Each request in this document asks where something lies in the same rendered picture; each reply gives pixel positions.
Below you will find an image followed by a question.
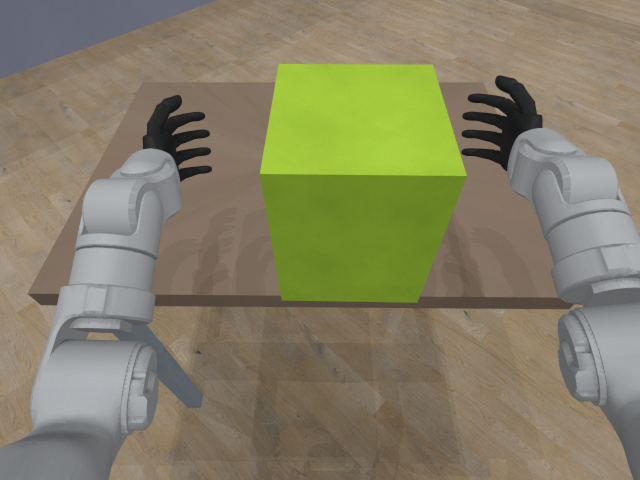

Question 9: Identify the robot left upper arm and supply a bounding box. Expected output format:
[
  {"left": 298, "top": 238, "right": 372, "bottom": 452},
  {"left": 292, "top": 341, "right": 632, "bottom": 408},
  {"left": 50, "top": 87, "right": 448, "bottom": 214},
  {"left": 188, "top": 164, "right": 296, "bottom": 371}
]
[{"left": 0, "top": 339, "right": 159, "bottom": 480}]

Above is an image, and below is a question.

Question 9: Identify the robot left forearm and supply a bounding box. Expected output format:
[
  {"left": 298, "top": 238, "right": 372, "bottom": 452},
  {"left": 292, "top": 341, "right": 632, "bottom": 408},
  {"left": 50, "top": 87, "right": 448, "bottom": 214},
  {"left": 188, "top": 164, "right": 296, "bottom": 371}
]
[{"left": 30, "top": 149, "right": 183, "bottom": 427}]

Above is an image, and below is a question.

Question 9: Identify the carton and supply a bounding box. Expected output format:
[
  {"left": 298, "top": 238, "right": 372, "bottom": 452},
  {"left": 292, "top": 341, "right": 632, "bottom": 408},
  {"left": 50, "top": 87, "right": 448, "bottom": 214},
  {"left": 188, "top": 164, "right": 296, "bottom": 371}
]
[{"left": 260, "top": 64, "right": 467, "bottom": 303}]

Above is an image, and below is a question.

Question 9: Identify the robot right forearm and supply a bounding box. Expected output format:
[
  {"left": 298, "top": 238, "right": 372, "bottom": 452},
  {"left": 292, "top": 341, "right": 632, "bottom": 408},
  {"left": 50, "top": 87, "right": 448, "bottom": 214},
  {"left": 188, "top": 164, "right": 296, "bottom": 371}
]
[{"left": 507, "top": 128, "right": 640, "bottom": 307}]

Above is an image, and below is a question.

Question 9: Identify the robot left hand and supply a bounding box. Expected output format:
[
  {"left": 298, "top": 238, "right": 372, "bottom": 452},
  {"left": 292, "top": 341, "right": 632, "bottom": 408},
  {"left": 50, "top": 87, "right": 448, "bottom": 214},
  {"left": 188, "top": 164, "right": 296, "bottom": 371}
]
[{"left": 143, "top": 95, "right": 212, "bottom": 182}]

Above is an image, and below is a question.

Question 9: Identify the robot right upper arm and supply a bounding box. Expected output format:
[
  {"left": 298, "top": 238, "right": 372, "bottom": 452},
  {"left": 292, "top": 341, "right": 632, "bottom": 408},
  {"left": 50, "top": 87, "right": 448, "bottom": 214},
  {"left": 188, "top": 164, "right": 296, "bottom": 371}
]
[{"left": 558, "top": 302, "right": 640, "bottom": 480}]

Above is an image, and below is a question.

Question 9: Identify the table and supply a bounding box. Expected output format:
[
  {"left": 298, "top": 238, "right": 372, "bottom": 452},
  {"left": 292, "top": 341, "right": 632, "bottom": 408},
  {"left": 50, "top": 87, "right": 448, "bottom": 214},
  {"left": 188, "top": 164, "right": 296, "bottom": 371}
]
[{"left": 27, "top": 82, "right": 574, "bottom": 408}]

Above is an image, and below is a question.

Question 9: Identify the robot right hand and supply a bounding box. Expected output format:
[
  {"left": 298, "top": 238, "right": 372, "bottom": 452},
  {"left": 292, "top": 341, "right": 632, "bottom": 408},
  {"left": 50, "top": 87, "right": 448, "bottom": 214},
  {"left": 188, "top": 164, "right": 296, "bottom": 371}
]
[{"left": 461, "top": 75, "right": 542, "bottom": 171}]

